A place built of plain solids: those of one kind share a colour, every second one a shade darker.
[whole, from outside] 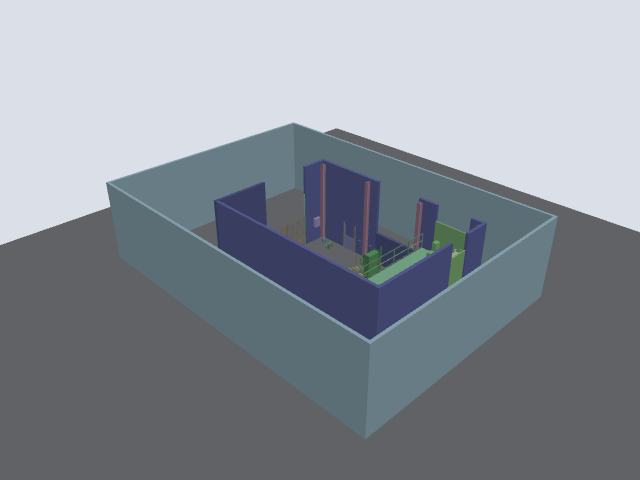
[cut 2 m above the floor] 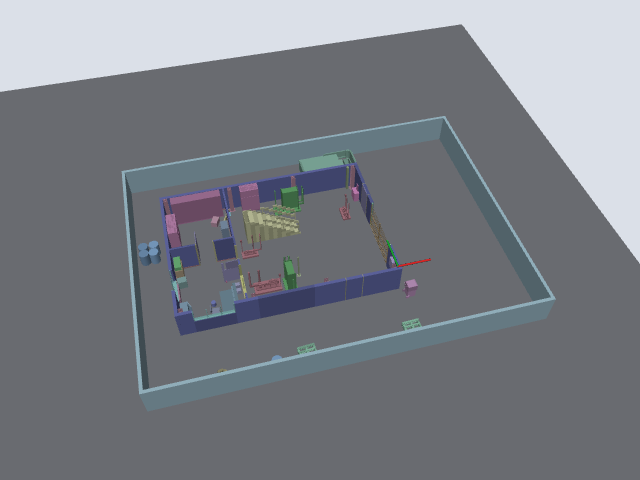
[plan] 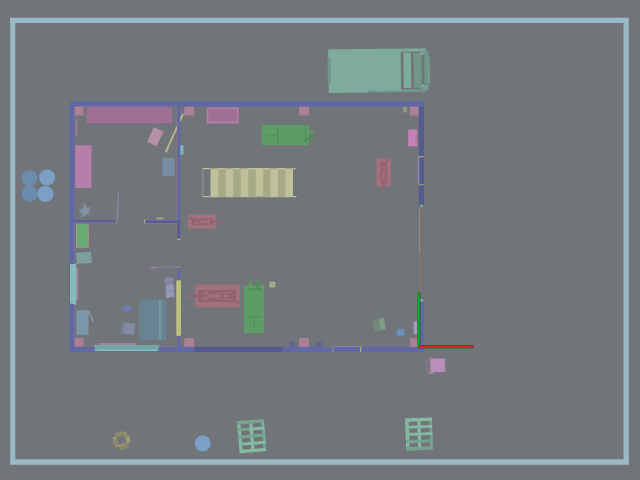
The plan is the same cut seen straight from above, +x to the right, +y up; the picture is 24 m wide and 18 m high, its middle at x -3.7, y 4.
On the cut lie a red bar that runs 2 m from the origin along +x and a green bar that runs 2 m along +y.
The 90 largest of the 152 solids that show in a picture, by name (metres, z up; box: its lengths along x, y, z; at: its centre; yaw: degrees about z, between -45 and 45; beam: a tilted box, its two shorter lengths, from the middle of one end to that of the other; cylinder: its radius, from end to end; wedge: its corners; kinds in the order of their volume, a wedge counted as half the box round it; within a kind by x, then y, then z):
{
 "yard_bound_1": {"box": [0.2, 16.76, 5.85], "at": [-15.22, 3.96, 2.88]},
 "yard_bound_2": {"box": [23.21, 0.2, 5.85], "at": [-3.72, -4.33, 2.88]},
 "yard_bound_3": {"box": [23.21, 0.2, 5.85], "at": [-3.72, 12.24, 2.88]},
 "yard_bound_4": {"box": [0.2, 16.76, 5.85], "at": [7.78, 3.96, 2.88]},
 "wall_1": {"box": [0.2, 1.81, 6.15], "at": [-13.0, 0.7, 3.02]},
 "wall_2": {"box": [0.2, 1.51, 0.95], "at": [-13.0, 2.35, 0.42]},
 "wall_3": {"box": [0.2, 1.61, 6.15], "at": [-13.0, 3.9, 3.02]},
 "wall_4": {"box": [0.2, 4.5, 6.15], "at": [-13.0, 6.95, 3.02]},
 "wall_5": {"box": [0.96, 0.2, 6.15], "at": [-12.62, -0.1, 3.02]},
 "wall_6": {"box": [1.55, 0.06, 2.65], "at": [-12.12, 4.67, 1.27]},
 "wall_7": {"box": [1.55, 0.06, 2.65], "at": [-12.12, 4.73, 1.27]},
 "wall_8": {"box": [4.1, 0.2, 6.15], "at": [-11.05, 9.1, 3.02]},
 "wall_9": {"box": [2.41, 0.2, 1.15], "at": [-10.95, -0.1, 0.53]},
 "wall_10": {"box": [1.25, 0.06, 2.65], "at": [-9.63, 4.67, 1.27]},
 "wall_11": {"box": [0.76, 0.2, 6.15], "at": [-9.38, -0.1, 3.02]},
 "wall_12": {"box": [0.06, 4.3, 2.65], "at": [-9.03, 6.85, 1.27]},
 "wall_13": {"box": [0.06, 4.36, 2.77], "at": [-8.97, 6.82, 1.33]},
 "wall_14": {"box": [0.61, 0.2, 6.15], "at": [-8.7, -0.1, 3.02]},
 "wall_15": {"box": [3.31, 0.2, 2.35], "at": [-6.75, -0.1, 1.12]},
 "wall_16": {"box": [9.2, 0.2, 6.15], "at": [-4.4, 9.1, 3.02]},
 "wall_17": {"box": [5.31, 0.2, 6.15], "at": [-2.45, -0.1, 3.02]},
 "wall_18": {"box": [0.2, 1.91, 6.15], "at": [0.1, 0.75, 3.02]},
 "wall_19": {"box": [0.2, 3.91, 6.15], "at": [0.1, 7.25, 3.02]},
 "row_1": {"box": [0.48, 1.48, 2.04], "at": [-12.58, 6.75, 1.12]},
 "row_2": {"box": [0.6, 1.6, 2.1], "at": [-12.58, 6.75, 1.15]},
 "row_3": {"box": [0.02, 1.6, 1.3], "at": [-12.28, 6.75, 0.78]},
 "row_4": {"box": [3.2, 0.6, 2.1], "at": [-10.85, 8.68, 1.15]},
 "row_5": {"box": [1.2, 0.02, 1.3], "at": [-7.35, 8.38, 0.78]},
 "row_6": {"box": [1.08, 0.48, 2.04], "at": [-7.35, 8.68, 1.12]},
 "row_7": {"box": [1.2, 0.6, 2.1], "at": [-7.35, 8.68, 1.15]},
 "raised_floor_deck_1": {"box": [4.02, 9.06, 0.2], "at": [-10.92, 4.5, 2.7]},
 "beyond_storage_tank_1": {"box": [0.13, 0.98, 0.73], "at": [-3.35, 10.34, 1.06], "yaw": 0.6},
 "beyond_storage_tank_2": {"box": [2.72, 1.64, 0.88], "at": [-2.02, 10.34, 0.85], "yaw": 0.6},
 "beyond_storage_tank_3": {"box": [1.62, 0.06, 0.52], "at": [-0.8, 11.15, 1.18], "yaw": 0.6},
 "beyond_storage_tank_4": {"box": [1.62, 0.06, 0.52], "at": [-0.78, 9.57, 1.18], "yaw": 0.6},
 "beyond_storage_tank_5": {"box": [0.28, 1.33, 0.84], "at": [-0.43, 10.36, 0.36], "yaw": 0.6},
 "beyond_storage_tank_6": {"box": [0.3, 1.3, 0.32], "at": [-0.04, 10.37, 0.57], "yaw": 0.6},
 "beyond_storage_tank_7": {"box": [0.08, 1.16, 0.34], "at": [0.25, 10.45, 0.58], "yaw": 0.6},
 "beyond_storage_tank_8": {"box": [0.09, 1.47, 0.85], "at": [0.33, 10.37, 1.01], "yaw": 0.6},
 "wall_over_deck_1": {"box": [0.1, 4.76, 2.22], "at": [-12.96, 2.35, 3.89]},
 "wall_over_deck_2": {"box": [4.02, 0.1, 2.22], "at": [-10.92, -0.06, 3.89]},
 "plate_exchanger_1": {"box": [0.52, 0.045, 1.7], "at": [-6.17, 1.11, 1.07]},
 "plate_exchanger_2": {"box": [0.76, 1.79, 0.15], "at": [-6.17, 1.41, 0.03]},
 "plate_exchanger_3": {"box": [0.42, 1.0, 1.56], "at": [-6.17, 1.64, 1.07]},
 "plate_exchanger_4": {"box": [0.52, 0.045, 1.7], "at": [-6.17, 2.16, 1.07]},
 "plate_exchanger_5": {"box": [1.79, 0.76, 0.15], "at": [-5.0, 7.93, 0.03]},
 "plate_exchanger_6": {"box": [1.0, 0.42, 1.56], "at": [-4.76, 7.93, 1.07]},
 "beyond_drums_1": {"cylinder": 0.3, "from": [-14.6, 6.32, -0.06], "to": [-14.6, 6.32, 0.87]},
 "beyond_drums_2": {"cylinder": 0.3, "from": [-14.59, 5.74, -0.06], "to": [-14.59, 5.74, 0.87]},
 "beyond_drums_3": {"cylinder": 0.3, "from": [-13.99, 5.73, -0.06], "to": [-13.99, 5.73, 0.87]},
 "beyond_drums_4": {"cylinder": 0.3, "from": [-13.93, 6.34, -0.06], "to": [-13.93, 6.34, 0.87]},
 "beyond_drums_5": {"cylinder": 0.3, "from": [-8.1, -3.63, -0.06], "to": [-8.1, -3.63, 0.87]},
 "pump_unit_1": {"box": [1.04, 0.53, 0.2], "at": [-8.13, 4.69, 0.05]},
 "pump_unit_2": {"box": [1.43, 0.45, 0.06], "at": [-7.56, 1.9, 0.18]},
 "pump_unit_3": {"box": [1.67, 0.86, 0.2], "at": [-7.54, 1.9, 0.05]},
 "pump_unit_4": {"box": [0.62, 0.22, 0.22], "at": [-7.16, 1.9, 0.46]},
 "pump_unit_5": {"box": [0.53, 1.04, 0.2], "at": [-1.31, 6.54, 0.05]},
 "filing_lateral_1": {"box": [0.48, 0.9, 1.05], "at": [-12.61, 4.16, 0.48]},
 "cupboard_steel_low_1": {"box": [0.45, 0.92, 1.05], "at": [-12.61, 0.9, 0.47]},
 "beyond_wheeled_bin_1": {"box": [0.51, 0.48, 1.08], "at": [0.71, -0.7, 0.48], "yaw": 2.1},
 "beyond_wheeled_bin_2": {"box": [0.6, 0.53, 0.4], "at": [0.71, -0.7, 0.82], "yaw": 2.1},
 "door_leaf_1": {"box": [0.044, 0.99, 2.14], "at": [-11.28, 5.26, 1.02], "yaw": -2.1},
 "door_leaf_2": {"box": [0.99, 0.044, 1.23], "at": [-9.56, 2.98, 0.56], "yaw": 2.3},
 "door_leaf_3": {"box": [1.0, 0.044, 1.09], "at": [-2.7, 0.0, 0.49]},
 "door_leaf_4": {"box": [0.044, 1.0, 2.15], "at": [0.0, 6.6, 1.02]},
 "tool_cabinet_1": {"box": [0.45, 0.7, 0.89], "at": [-9.38, 6.74, 0.56]},
 "control_desk_1": {"box": [0.9, 1.52, 0.03], "at": [-10.02, 1.01, 0.76]},
 "control_desk_2": {"box": [0.27, 1.5, 0.3], "at": [-9.61, 1.01, 0.92]},
 "control_desk_3": {"box": [0.18, 1.5, 0.29], "at": [-9.56, 1.01, 1.22]},
 "fire_extinguisher_1": {"box": [0.34, 0.64, 0.79], "at": [-0.22, 7.83, 0.34]},
 "stair_openriser_1": {"box": [0.3, 1.1, 0.08], "at": [-6.26, 6.15, 1.01]},
 "stair_openriser_2": {"box": [0.3, 1.1, 0.08], "at": [-5.98, 6.15, 0.83]},
 "stair_openriser_3": {"box": [0.3, 1.1, 0.08], "at": [-5.7, 6.15, 0.66]},
 "stair_openriser_4": {"box": [0.3, 1.1, 0.08], "at": [-5.42, 6.15, 0.48]},
 "stair_openriser_5": {"box": [0.3, 1.1, 0.08], "at": [-5.14, 6.15, 0.31]},
 "stair_openriser_6": {"box": [0.3, 1.1, 0.08], "at": [-4.86, 6.15, 0.14]},
 "radiator_1": {"box": [0.1, 1.2, 0.6], "at": [-12.81, 2.35, 0.45]},
 "radiator_2": {"box": [1.4, 0.1, 0.6], "at": [-11.3, 0.09, 0.45]},
 "pedestal_1": {"box": [0.56, 0.42, 0.65], "at": [-12.55, 3.33, 0.27], "yaw": 4.3},
 "crate_stack_1": {"box": [0.3, 0.4, 1.07], "at": [-10.17, 0.3, 3.29], "yaw": -1.7},
 "beyond_pallets_1": {"box": [0.13, 1.2, 0.25], "at": [-6.7, -3.4, 0.07], "yaw": 4.6},
 "beyond_pallets_2": {"box": [0.13, 1.21, 0.25], "at": [-6.25, -3.35, 0.07], "yaw": 4.6},
 "beyond_pallets_3": {"box": [0.13, 1.21, 0.25], "at": [-0.42, -3.3, 0.07], "yaw": 1.8},
 "carton_1": {"box": [0.4, 0.6, 0.45], "at": [-9.88, 7.88, 0.17], "yaw": -25.7},
 "cab_top_wide_1": {"box": [0.4, 0.86, 0.28], "at": [-12.62, 4.18, 1.16]},
 "downpipe_1": {"box": [0.14, 0.21, 3.05], "at": [-0.51, 8.89, 1.49]},
 "distribution_board_1": {"box": [0.18, 0.5, 0.7], "at": [-0.09, 0.71, 1.5]},
 "roller_shutter_1": {"box": [0.1, 0.11, 4.05], "at": [0.11, 1.72, 1.98]},
 "paper_pile_1": {"box": [0.3, 0.23, 0.59], "at": [-9.33, 2.21, 0.24], "yaw": 8.4},
 "lean_tubes_1": {"box": [0.06, 1.21, 0.37], "at": [-9.11, 8.14, 0.14], "yaw": -24.4}
}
